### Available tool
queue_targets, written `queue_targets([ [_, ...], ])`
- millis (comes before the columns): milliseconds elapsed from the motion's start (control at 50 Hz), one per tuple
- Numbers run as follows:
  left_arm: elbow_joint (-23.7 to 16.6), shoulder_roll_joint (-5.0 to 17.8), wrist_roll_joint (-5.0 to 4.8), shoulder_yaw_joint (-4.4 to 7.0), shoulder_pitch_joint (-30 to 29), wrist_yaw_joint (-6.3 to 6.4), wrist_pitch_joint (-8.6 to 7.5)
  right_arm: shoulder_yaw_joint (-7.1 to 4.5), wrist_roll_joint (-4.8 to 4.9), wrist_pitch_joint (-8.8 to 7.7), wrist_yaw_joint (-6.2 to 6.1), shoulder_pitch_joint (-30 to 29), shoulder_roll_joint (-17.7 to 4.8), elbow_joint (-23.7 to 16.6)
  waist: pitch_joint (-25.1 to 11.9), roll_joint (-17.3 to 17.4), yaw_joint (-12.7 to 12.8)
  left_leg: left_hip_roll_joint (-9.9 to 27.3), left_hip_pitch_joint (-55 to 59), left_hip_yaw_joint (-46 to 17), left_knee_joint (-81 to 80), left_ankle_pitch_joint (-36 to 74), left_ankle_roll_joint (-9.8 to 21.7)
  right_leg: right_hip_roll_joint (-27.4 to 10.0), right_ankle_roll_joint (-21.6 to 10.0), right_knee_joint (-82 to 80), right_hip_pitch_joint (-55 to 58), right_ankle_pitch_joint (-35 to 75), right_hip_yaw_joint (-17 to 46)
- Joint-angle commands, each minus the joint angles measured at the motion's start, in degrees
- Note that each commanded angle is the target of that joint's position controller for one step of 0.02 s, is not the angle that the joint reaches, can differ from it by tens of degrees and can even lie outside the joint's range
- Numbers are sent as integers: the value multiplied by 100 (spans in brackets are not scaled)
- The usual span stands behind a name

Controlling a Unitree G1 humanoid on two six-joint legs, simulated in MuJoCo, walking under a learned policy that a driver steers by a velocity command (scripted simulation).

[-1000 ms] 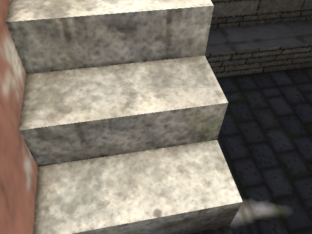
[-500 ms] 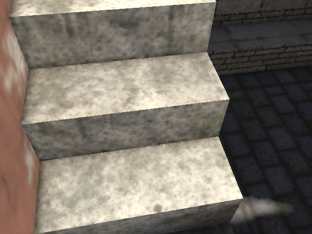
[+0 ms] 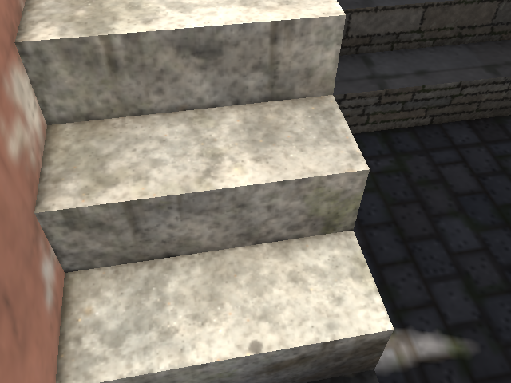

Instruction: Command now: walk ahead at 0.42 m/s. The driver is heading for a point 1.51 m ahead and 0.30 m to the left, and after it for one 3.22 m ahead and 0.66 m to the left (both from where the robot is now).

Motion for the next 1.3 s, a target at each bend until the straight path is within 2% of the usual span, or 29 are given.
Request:
queue_targets([
  [20, -452, 392, -6, 128, -194, 14, -90, -109, 14, -94, -16, -11, -317, -449, -88, 114, 19, 826, 133, -807, -250, 1000, 151, -628, -114, -201, -84, 1331, 537],
  [300, -984, 165, -3, 310, -458, 11, -95, -281, 8, -80, -22, -270, -148, -947, -347, 94, 7, 834, 283, -749, -135, 1691, 127, -610, 9, -134, -2, 1769, 495],
  [380, -949, 145, 8, 374, -260, 0, -65, -338, -20, -75, -13, -173, -141, -935, -380, 124, 49, 854, 321, -688, 50, 2157, 116, -583, 50, 29, -22, 1641, 441],
  [500, -896, 65, 13, 415, -155, -24, -3, -378, -38, -44, 5, -182, -90, -928, -270, 145, 65, 905, 251, -699, 174, 2164, 116, -565, 63, 103, -206, 1070, 416],
  [560, -816, 28, -12, 419, -130, -35, 18, -393, -32, -25, -2, -208, -48, -920, -244, 99, 36, 922, 256, -701, 259, 2152, 86, -556, 60, 154, -275, 980, 412],
  [580, -800, 116, 32, 392, -9, -104, 9, -428, -102, 23, 10, -230, -192, -903, -197, -28, 16, 956, 163, -717, 271, 1738, 140, -589, 52, 181, -287, 851, 384],
  [620, -796, 78, 34, 383, -14, -137, 11, -427, -97, 58, 25, -174, -161, -853, -129, 13, -5, 939, 34, -724, 245, 1485, 147, -604, 31, 179, -282, 832, 418],
  [780, -671, 130, 27, 383, 257, -120, 62, -423, -70, 67, 30, -70, -119, -697, -87, 181, 10, 947, -27, -739, 270, 1501, 111, -608, -6, 219, -287, 694, 442],
  [840, -661, 130, 34, 370, 404, -122, 72, -434, -72, 122, 59, -6, -110, -626, -65, 213, -6, 946, 25, -746, 329, 1571, 148, -610, 7, 281, -387, 567, 414],
  [860, -710, 143, 62, 379, 430, -115, 71, -445, -78, 124, 67, 64, -153, -595, -46, 217, 11, 945, -23, -753, 283, 1480, 170, -627, 5, 267, -391, 512, 434],
  [880, -710, 509, -351, 467, 205, -76, 58, -573, -97, 58, 158, -169, -842, -471, -360, 568, 54, 985, 203, -1094, 170, 1728, 152, -700, 55, 327, -153, 161, 769],
  [900, -717, 536, -340, 453, 213, -68, 53, -563, -74, 36, 213, -340, -704, -495, -300, 428, 61, 1029, 288, -1109, 198, 1926, 133, -713, 105, 291, -243, 109, 747],
  [940, -594, 503, -283, 426, 349, -56, 65, -532, -13, 52, 218, -309, -640, -359, -121, 217, 59, 1002, 334, -1119, 178, 1844, 146, -671, 148, 250, -381, 13, 739],
  [980, -501, 458, -241, 409, 357, -54, 81, -513, -39, 85, 212, -287, -634, -242, 135, 98, 27, 942, 222, -1095, 90, 1439, 130, -652, 141, 172, -453, 31, 750],
  [1040, -412, 491, -223, 402, 366, -54, 104, -489, -58, 118, 208, -294, -685, -107, 305, 22, 20, 897, 104, -1084, -5, 1056, 107, -648, 119, 90, -425, 74, 772],
  [1100, -359, 563, -201, 399, 361, -64, 100, -468, -62, 128, 217, -345, -778, -15, 349, -3, 16, 893, 77, -1087, -46, 937, 79, -655, 102, 37, -381, 142, 797],
  [1120, -307, 604, -230, 378, 369, -63, 136, -432, -126, 143, 233, -394, -722, -59, 407, 62, -51, 815, 121, -1017, -53, 969, 88, -664, 59, 0, -419, 376, 826],
  [1280, -241, 806, -187, 337, 430, -73, 163, -365, -105, 162, 270, -364, -970, 144, 264, 53, -44, 834, 163, -1035, -90, 937, 55, -658, 37, -40, -231, 466, 812],
  [1300, -243, 854, -184, 346, 409, -55, 166, -357, -126, 160, 260, -364, -1020, 173, 283, 95, -16, 836, 102, -1041, -132, 867, 72, -671, 24, -52, -202, 469, 821],
])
